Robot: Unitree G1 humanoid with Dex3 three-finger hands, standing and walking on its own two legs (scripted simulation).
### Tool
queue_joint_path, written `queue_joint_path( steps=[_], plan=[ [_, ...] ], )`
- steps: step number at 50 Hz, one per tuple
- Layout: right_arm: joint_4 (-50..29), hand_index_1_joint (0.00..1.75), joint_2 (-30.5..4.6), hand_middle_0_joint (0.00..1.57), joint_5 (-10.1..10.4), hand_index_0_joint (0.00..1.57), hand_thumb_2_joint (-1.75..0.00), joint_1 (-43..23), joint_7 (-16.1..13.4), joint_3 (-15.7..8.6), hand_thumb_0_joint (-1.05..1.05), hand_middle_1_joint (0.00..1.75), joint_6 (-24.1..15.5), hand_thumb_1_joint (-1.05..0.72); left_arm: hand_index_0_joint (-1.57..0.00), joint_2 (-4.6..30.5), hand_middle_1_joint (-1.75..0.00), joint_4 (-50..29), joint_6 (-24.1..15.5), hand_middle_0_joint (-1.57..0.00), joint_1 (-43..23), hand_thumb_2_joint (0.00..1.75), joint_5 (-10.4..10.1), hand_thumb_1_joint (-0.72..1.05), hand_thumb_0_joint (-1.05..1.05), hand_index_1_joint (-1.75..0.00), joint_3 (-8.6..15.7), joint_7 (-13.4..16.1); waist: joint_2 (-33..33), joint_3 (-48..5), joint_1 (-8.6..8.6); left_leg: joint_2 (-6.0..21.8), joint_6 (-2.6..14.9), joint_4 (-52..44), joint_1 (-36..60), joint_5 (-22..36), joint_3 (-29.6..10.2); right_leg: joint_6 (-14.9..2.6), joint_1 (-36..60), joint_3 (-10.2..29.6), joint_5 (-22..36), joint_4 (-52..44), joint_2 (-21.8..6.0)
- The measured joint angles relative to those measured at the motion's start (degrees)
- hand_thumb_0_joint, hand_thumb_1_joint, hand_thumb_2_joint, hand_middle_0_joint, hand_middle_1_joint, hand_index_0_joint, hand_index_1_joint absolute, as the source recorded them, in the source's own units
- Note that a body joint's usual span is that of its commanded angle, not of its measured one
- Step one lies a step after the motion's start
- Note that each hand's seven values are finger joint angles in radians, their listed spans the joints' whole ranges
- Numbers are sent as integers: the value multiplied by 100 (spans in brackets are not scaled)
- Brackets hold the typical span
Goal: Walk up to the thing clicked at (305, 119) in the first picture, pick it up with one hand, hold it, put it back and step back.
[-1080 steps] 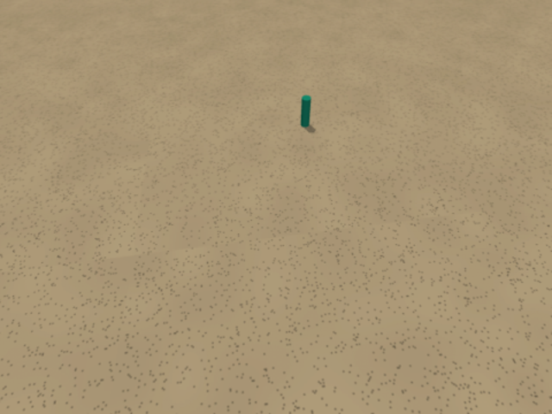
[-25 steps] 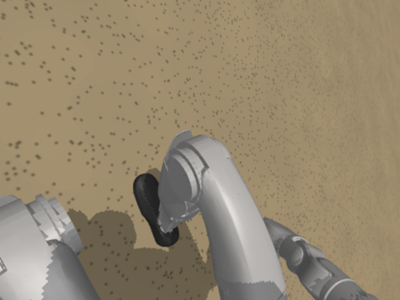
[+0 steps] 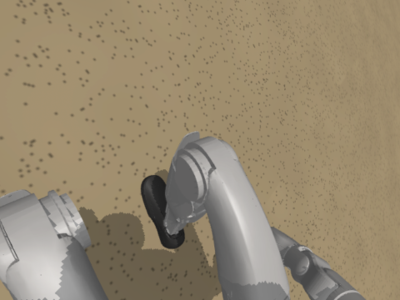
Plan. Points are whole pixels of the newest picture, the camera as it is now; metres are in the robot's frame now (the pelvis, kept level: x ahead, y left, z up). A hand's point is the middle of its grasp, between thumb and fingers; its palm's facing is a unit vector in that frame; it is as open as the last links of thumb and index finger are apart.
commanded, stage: settle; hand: left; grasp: from the side
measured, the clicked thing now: out of the picture +0.51 +0.31 -0.20
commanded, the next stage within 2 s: lift in 1.08 s
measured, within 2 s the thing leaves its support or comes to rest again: neither
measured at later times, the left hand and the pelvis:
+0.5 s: hand out of the picture +0.50 +0.33 -0.05, palm faces +0.36 -0.93 -0.05, open 7.7 cm; pelvis +0.01 +0.00 +0.01, yaw +4 degrees
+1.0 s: hand out of the picture +0.51 +0.32 +0.00, palm faces +0.37 -0.93 -0.05, open 7.6 cm; pelvis +0.02 -0.01 +0.04, yaw +8 degrees
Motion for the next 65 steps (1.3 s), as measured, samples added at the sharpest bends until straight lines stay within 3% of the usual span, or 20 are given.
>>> queue_joint_path(
  steps=[5,15,30,47,65],
  plan=[
    [78,30,37,20,126,21,-89,274,33,-258,0,30,14,-92,-93,-220,-115,-479,344,-88,63,110,11,-22,-1,-118,-17,-141,185,-178,107,-28,-1,-76,-55,45,81,-31,-56,53,-19,-6,-52],
    [258,30,104,20,570,21,-89,846,99,-939,0,30,-51,-91,-93,-1060,-116,-1429,1088,-88,366,112,-211,-22,-1,-118,-207,-470,661,-797,427,-52,57,-336,-175,145,405,-120,-230,281,-79,-40,-173],
    [287,30,249,20,894,21,-89,1129,92,-1682,0,30,-183,-90,-94,-1872,-114,-1998,1713,-88,386,111,-165,-21,-1,-117,-310,-471,1015,-1489,691,-43,82,-724,-207,178,827,-198,-435,617,-189,-109,-281],
    [417,30,296,20,1016,21,-89,1339,14,-2086,0,30,-277,-89,-93,-2259,-115,-2124,2014,-88,212,112,-130,-21,-1,-118,-237,-447,1226,-1795,783,-34,-43,-1095,-87,122,1004,-152,-515,783,-293,-230,-336],
    [480,30,329,20,1106,21,-89,1466,-61,-2259,0,30,-339,-90,-92,-2473,-116,-2190,2101,-87,198,112,-159,-20,-1,-119,-123,-454,1303,-1922,796,3,-124,-1368,73,138,1059,-209,-465,819,-281,-392,-333]
  ],
)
